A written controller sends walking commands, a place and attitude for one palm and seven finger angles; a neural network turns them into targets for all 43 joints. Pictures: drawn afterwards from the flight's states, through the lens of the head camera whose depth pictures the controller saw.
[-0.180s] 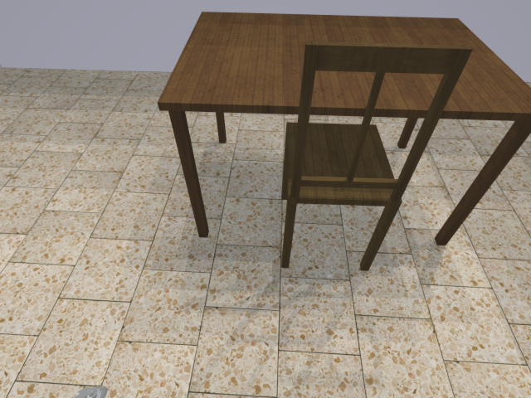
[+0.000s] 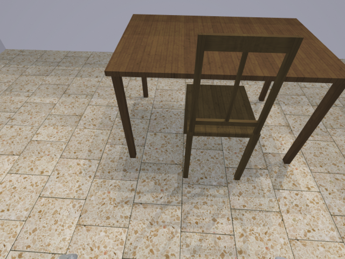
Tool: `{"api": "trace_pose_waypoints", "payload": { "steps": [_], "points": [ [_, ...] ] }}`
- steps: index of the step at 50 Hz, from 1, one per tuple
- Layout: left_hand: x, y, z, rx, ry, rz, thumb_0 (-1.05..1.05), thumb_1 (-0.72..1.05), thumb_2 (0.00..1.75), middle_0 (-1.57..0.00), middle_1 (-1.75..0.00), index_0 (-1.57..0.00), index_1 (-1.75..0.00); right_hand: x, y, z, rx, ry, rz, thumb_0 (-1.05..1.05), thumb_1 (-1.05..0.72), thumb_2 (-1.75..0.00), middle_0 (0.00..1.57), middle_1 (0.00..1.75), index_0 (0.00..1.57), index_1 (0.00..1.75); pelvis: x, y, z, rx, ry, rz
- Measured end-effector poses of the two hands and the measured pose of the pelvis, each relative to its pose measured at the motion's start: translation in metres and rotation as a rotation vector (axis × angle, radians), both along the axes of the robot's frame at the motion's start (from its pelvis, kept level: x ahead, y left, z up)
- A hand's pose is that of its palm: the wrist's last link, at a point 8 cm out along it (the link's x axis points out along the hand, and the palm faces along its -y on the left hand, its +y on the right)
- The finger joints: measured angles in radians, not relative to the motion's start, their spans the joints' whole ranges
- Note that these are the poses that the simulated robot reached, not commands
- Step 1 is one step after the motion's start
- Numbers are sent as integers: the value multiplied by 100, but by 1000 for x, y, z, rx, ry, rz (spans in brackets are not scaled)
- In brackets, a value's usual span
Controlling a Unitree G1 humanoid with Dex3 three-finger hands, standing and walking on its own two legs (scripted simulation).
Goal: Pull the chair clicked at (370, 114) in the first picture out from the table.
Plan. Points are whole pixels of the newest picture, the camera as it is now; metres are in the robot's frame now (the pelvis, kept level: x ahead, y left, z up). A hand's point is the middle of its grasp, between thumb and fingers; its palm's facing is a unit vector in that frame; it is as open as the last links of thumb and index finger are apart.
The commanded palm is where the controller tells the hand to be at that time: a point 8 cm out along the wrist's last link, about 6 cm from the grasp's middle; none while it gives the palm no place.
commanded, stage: stand and wait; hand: left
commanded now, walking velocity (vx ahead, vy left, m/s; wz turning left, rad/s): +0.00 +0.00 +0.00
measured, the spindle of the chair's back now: (235, 90) +0.79 -0.22 -0.05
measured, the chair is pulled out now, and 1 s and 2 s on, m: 0.00 0.00 0.00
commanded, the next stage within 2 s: look at it before walking up in 0.64 s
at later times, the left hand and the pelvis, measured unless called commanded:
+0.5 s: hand out of the picture +0.05 +0.23 -0.15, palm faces -0.02 -0.94 -0.34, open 7.4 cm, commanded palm none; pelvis -0.01 -0.02 +0.01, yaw +0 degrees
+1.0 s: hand out of the picture +0.06 +0.22 -0.15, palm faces -0.02 -0.95 -0.32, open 7.4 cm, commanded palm none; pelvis -0.01 -0.02 +0.01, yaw +0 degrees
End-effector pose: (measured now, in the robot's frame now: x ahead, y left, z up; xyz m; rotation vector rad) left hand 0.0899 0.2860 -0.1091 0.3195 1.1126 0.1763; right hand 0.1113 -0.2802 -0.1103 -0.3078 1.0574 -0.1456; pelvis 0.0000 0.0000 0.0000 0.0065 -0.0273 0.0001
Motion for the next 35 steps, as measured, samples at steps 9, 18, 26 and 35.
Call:
{"api": "trace_pose_waypoints", "payload": {
  "steps": [9,18,26,35],
  "points": [
    [-23,-9,-4,-10,51,21,0,90,89,-20,-30,-21,-30,-19,-11,-3,-3,51,-19,1,-91,-90,20,30,20,30,-5,-8,3,1,-5,1],
    [-44,-11,-5,1,109,39,0,90,89,-20,-30,-21,-30,-52,-24,-8,-11,138,-51,1,-91,-90,20,30,20,30,-10,-15,4,0,-3,1],
    [-47,-13,-4,5,121,41,0,91,89,-20,-30,-21,-30,-69,-29,-11,-9,184,-69,1,-91,-90,20,30,20,30,-13,-19,5,-1,-1,1],
    [-38,-19,-4,-4,99,32,0,91,89,-20,-30,-21,-30,-70,-28,-10,-4,181,-74,1,-91,-90,20,30,20,30,-12,-21,6,-1,-1,-1]
  ]
}}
